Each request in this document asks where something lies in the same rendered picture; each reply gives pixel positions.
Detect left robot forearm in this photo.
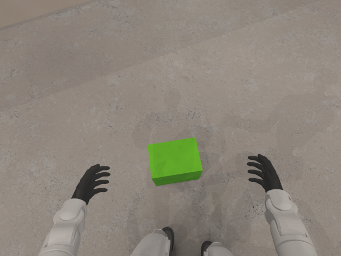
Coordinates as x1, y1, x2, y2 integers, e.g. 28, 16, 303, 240
38, 198, 87, 256

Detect left robot shin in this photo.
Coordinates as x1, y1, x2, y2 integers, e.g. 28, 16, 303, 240
152, 229, 167, 237

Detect left robot foot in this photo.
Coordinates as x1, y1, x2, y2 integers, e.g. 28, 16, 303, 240
162, 227, 174, 256

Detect right robot forearm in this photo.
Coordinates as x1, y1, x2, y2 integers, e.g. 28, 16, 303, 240
265, 189, 318, 256

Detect robot left hand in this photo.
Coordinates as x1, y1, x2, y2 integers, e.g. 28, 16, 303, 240
71, 164, 110, 205

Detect robot right hand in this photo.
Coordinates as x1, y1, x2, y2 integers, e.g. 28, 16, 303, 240
247, 154, 283, 192

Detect carton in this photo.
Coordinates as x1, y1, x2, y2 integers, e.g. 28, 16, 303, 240
148, 137, 202, 186

